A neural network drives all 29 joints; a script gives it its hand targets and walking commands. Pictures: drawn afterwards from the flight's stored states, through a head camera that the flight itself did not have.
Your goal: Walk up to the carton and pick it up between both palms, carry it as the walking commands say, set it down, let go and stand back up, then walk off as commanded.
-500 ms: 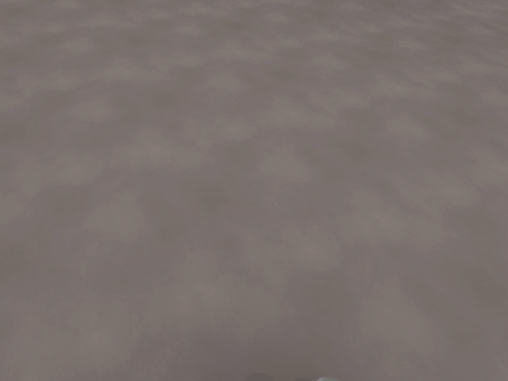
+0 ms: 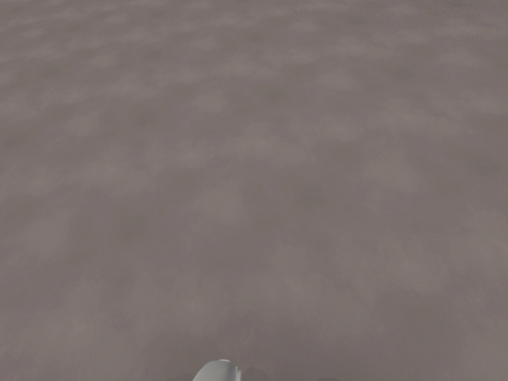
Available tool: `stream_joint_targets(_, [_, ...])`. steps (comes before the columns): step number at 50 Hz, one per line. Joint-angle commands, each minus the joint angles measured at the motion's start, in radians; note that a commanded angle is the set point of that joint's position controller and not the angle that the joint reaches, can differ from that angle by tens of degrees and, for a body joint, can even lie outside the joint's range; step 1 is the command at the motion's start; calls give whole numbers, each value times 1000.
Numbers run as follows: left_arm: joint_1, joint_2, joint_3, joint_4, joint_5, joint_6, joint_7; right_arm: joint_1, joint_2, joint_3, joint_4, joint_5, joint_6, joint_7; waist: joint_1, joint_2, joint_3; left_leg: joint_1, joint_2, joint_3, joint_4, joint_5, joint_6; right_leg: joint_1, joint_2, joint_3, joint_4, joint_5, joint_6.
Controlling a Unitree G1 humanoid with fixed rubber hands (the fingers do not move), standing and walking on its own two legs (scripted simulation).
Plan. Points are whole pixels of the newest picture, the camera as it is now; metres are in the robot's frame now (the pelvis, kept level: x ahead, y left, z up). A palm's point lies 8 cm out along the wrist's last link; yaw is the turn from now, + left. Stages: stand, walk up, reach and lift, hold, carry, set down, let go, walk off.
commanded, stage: walk off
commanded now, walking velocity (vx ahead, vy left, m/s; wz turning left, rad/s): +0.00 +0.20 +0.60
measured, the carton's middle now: out of the picture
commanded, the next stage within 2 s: stand in 1.46 s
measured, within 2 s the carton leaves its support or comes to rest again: neither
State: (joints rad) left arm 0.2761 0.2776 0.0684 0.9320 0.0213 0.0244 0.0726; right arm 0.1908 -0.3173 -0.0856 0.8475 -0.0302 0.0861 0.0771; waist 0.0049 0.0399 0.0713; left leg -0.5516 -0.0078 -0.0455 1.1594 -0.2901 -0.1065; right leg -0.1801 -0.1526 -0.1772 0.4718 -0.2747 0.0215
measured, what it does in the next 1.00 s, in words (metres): steps to the left, turning left: left foot, then right foot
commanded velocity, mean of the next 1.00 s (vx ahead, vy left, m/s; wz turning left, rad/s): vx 0.00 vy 0.20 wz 0.60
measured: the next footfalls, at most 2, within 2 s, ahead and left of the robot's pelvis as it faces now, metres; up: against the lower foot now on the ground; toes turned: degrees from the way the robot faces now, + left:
left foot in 0.22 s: +0.05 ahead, +0.24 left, +0.00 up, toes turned +13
right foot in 0.66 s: +0.05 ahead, +0.09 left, +0.00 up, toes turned +17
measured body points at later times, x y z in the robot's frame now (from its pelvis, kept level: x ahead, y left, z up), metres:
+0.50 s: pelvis -0.01 +0.16 -0.01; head +0.03 +0.17 +0.44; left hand +0.01 +0.45 -0.14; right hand +0.15 -0.09 -0.14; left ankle +0.01 +0.23 -0.74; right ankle +0.02 +0.05 -0.69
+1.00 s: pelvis -0.06 +0.24 -0.01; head -0.02 +0.26 +0.44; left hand -0.21 +0.52 -0.12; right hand +0.21 +0.10 -0.13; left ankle -0.14 +0.40 -0.72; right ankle +0.01 +0.08 -0.74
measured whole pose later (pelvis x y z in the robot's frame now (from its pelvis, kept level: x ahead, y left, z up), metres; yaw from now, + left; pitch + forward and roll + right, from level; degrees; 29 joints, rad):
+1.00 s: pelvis -0.06 +0.24 -0.01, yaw +35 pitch +0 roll +2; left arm 0.26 0.32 0.09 0.91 0.03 0.01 0.04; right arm 0.11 -0.32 -0.06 0.81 -0.01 0.08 0.08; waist 0.03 -0.01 0.09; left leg -0.39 0.08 0.04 0.72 -0.35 -0.11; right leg -0.19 -0.26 -0.22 0.52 -0.29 0.11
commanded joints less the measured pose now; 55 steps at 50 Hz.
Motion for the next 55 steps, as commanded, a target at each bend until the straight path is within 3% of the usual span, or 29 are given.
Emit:
stream_joint_targets(1, [33, 177, 39, -41, 12, -16, -6, -54, 14, 13, -77, 22, -10, 9, 28, -249, -17, -40, 51, 73, -128, 23, -39, 63, -195, 61, -107, 520, -106])
stream_joint_targets(5, [57, 253, 67, -36, 13, -16, -25, -149, 11, 22, -121, 26, -16, 7, 70, -320, -43, 118, 60, 152, -381, -74, -11, 46, -225, 6, -84, 550, -107])
stream_joint_targets(8, [25, 282, 79, -42, 0, -13, -34, -109, -10, 12, -105, 14, -20, -8, 37, -358, -75, 205, 53, 175, -543, -60, 26, 65, -270, 20, -49, 507, -72])
stream_joint_targets(9, [4, 278, 79, -42, -7, -12, -35, -45, -16, 4, -77, 4, -26, -14, -4, -323, -92, 285, 48, 186, -672, 10, 45, 50, -270, 5, 27, 463, -53])
stream_joint_targets(10, [32, 238, 69, -35, -7, -14, -38, 42, -65, -14, -36, -17, -34, -19, -45, -197, -138, 453, 35, 161, -772, 96, 68, -22, -235, -37, 190, 390, -18])
stream_joint_targets(11, [75, 156, 46, -48, 6, -6, -50, 127, -159, -33, -7, -27, -46, -21, -74, 82, -168, 640, 173, -26, -823, 344, 106, -242, -128, -65, 444, -138, 28])
stream_joint_targets(12, [-4, 66, 22, -134, 8, 26, -37, 144, -328, -59, -13, 8, -52, -16, -100, 406, -185, 616, 387, -292, -828, 624, 278, -501, 11, -28, 635, -466, 74])
stream_joint_targets(13, [-72, 121, 28, -139, 0, 47, -24, 154, -256, -47, -11, 17, -55, -24, -120, 282, -189, 556, 357, -240, -811, 664, 327, -474, -28, 76, 762, -433, 62])
stream_joint_targets(15, [-57, 137, 34, -109, -15, 47, -23, 19, -159, -13, -31, 5, -48, -45, -40, 183, -112, 453, 238, -116, -786, 581, 280, -448, -36, 131, 735, -266, 44])
stream_joint_targets(17, [8, 151, 42, -69, -2, 45, -22, -60, -114, 1, -59, 2, -49, -57, -3, 159, -142, 398, 178, -77, -773, 576, 273, -369, -7, 115, 754, -161, 45])
stream_joint_targets(22, [-53, 109, 24, -91, -9, 48, -10, -25, -98, 12, -61, -5, -41, -47, -15, 112, -103, 330, 181, -202, -820, 339, 325, -324, 49, 113, 575, -158, 21])
stream_joint_targets(25, [-80, 99, 13, -97, -17, 43, -2, 29, -112, 13, -50, -6, -35, -41, -32, 91, -92, 346, 197, -292, -836, 338, 345, -284, 84, 118, 459, -171, -2])
stream_joint_targets(28, [-71, 95, 7, -86, -29, 32, 3, 32, -121, 12, -45, -5, -30, -35, -24, 58, -95, 339, 183, -352, -844, 387, 331, -192, 109, 135, 332, -173, -21])
stream_joint_targets(31, [19, 100, 7, -55, -41, 21, 7, -3, -123, 12, -44, 5, -22, -33, 28, 34, -97, 278, 130, -385, -862, 300, 271, -15, 126, 147, 103, -103, -29])
stream_joint_targets(32, [89, 119, 14, -36, -34, 12, 12, -20, -116, 15, -51, 18, -22, -35, 67, 15, -102, 205, 82, -358, -831, 205, 217, 108, 90, 156, -61, -26, -39])
stream_joint_targets(33, [165, 196, 31, -22, -18, 3, 18, -18, -68, 25, -70, 30, -25, -36, 88, -154, -142, 53, -9, -269, -650, -59, 139, 280, -145, 370, -237, -116, -88])
stream_joint_targets(34, [24, 311, 58, -53, -3, 7, 19, -12, -62, 13, -82, 16, -24, -38, 44, -413, -53, -158, -133, -23, -274, -255, 83, 192, -472, 631, -319, 16, -225])
stream_joint_targets(35, [9, 235, 48, -59, -3, 8, 16, -69, -147, -4, -76, -34, -22, -34, 56, -212, -16, -92, -15, -79, -80, -190, 66, 25, -443, 551, -313, 166, -261])
stream_joint_targets(36, [-54, 165, 30, -67, -3, 2, 12, -22, -143, -15, -57, -28, -20, -22, -14, -132, -23, -34, -12, -89, 10, -122, 62, -12, -358, 428, -271, 194, -223])
stream_joint_targets(37, [-100, 135, 21, -77, -7, -3, 4, 38, -129, -15, -30, -24, -15, -11, -55, -100, -20, -26, 0, -83, 71, -63, 45, -15, -281, 315, -234, 204, -169])
stream_joint_targets(39, [-107, 134, 20, -85, -9, -11, 2, 64, -84, -6, -16, -12, -7, 11, -49, -164, -34, -42, 0, -39, 118, -12, 7, 9, -204, 173, -178, 287, -126])
stream_joint_targets(43, [-6, 199, 42, -60, 11, -15, -9, -58, -12, 21, -72, 19, -10, 16, 26, -234, -7, -32, 45, 62, -138, 1, -42, 61, -194, 77, -127, 462, -111])
stream_joint_targets(46, [29, 255, 61, -48, 16, -19, -25, -134, -4, 31, -108, 26, -17, 14, 67, -297, -36, 93, 56, 133, -347, -73, -25, 54, -207, 18, -90, 564, -115])
stream_joint_targets(50, [4, 291, 75, -48, -1, -16, -40, -98, -26, 16, -93, 14, -22, -7, 34, -354, -85, 217, 41, 179, -554, -52, 22, 69, -257, 21, -35, 524, -70])
stream_joint_targets(51, [-14, 284, 73, -47, -8, -15, -41, -33, -33, 8, -65, 5, -28, -13, -9, -314, -102, 303, 36, 186, -687, 27, 41, 47, -253, 3, 47, 472, -49])
stream_joint_targets(52, [21, 240, 63, -39, -5, -16, -44, 55, -88, -11, -23, -18, -36, -18, -49, -178, -153, 480, 25, 157, -779, 113, 63, -34, -215, -41, 218, 384, -12])
stream_joint_targets(53, [50, 153, 39, -60, 10, -7, -55, 131, -186, -28, -1, -24, -47, -19, -76, 111, -171, 651, 207, -72, -818, 390, 111, -277, -102, -66, 473, -223, 32])
stream_joint_targets(54, [-37, 81, 19, -139, 8, 28, -39, 149, -344, -55, -8, 10, -52, -16, -106, 396, -197, 589, 391, -304, -826, 623, 283, -478, 10, -1, 648, -470, 68])
stream_joint_targets(55, [-95, 133, 26, -143, -4, 48, -28, 151, -270, -42, -5, 16, -54, -23, -116, 280, -186, 548, 355, -251, -807, 668, 326, -461, -21, 85, 761, -428, 56])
